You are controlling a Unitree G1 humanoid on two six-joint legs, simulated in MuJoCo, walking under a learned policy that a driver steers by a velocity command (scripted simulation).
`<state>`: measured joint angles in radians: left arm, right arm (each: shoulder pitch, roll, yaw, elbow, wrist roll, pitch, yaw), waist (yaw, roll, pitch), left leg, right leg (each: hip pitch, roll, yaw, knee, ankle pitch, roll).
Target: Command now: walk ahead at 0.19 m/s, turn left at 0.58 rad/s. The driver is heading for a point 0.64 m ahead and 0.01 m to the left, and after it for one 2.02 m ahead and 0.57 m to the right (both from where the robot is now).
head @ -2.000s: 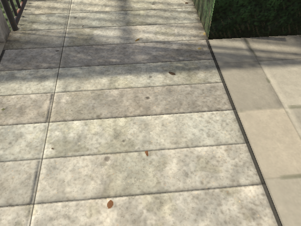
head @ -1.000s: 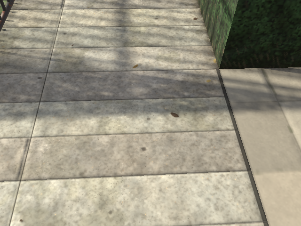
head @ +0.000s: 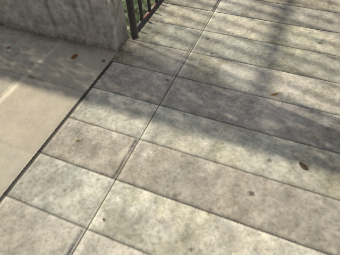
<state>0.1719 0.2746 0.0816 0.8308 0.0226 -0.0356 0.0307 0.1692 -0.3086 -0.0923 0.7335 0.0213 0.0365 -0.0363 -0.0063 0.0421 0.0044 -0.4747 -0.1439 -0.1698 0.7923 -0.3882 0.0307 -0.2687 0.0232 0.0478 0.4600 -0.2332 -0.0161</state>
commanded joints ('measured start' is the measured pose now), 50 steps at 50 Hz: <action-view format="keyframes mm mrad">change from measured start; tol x32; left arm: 1 -64 128 25 -104 -16 -22 16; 42 -203 43 -31 -237 -47 -59 -115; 50 236 195 37 -194 -37 -38 -61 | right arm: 1 19 -145 -45 -54 -15 -23 10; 50 106 -127 28 -89 16 -184 47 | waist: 1 -15 -203 -22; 19 -18 -158 48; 22 -94 326 -257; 40 -76 -11 109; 50 143 -133 -290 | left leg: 1 -283 107 22 297 36 -36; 10 -342 207 112 164 238 -90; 20 394 121 254 -288 185 67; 23 759 536 -541 -545 -79 292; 39 467 355 260 -676 585 87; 46 601 374 330 -111 1357 44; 47 379 336 331 164 1106 19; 48 -124 116 262 587 -1 -54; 50 -347 135 9 691 -86 -24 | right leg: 1 188 -307 331 -276 -288 -125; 18 128 -342 -30 -272 -38 -150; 20 37 -269 -123 13 241 -99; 22 -507 -38 -125 715 -352 15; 24 -631 -121 3 848 -226 -23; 36 -451 -97 -11 293 389 0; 44 -368 23 -162 134 176 -96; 47 241 -1 -17 63 177 -205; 48 670 -285 525 71 103 -410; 50 654 -319 663 -134 -25 -393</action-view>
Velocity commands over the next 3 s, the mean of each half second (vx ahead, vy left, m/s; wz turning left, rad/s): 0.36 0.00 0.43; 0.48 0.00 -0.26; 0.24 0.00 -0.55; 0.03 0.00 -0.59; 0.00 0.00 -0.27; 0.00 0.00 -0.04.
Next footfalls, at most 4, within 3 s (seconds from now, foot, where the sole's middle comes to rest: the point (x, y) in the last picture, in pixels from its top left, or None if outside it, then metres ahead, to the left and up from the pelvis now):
0.42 left None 0.17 0.21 -0.78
0.94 right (161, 238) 0.55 0.10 -0.78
1.36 left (123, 187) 0.79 0.27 -0.78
1.78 right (172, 224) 0.61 0.06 -0.78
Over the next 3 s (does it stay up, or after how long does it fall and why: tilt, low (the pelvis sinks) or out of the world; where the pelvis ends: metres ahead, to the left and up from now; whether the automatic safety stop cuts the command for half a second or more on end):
stays up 0.65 0.18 -0.01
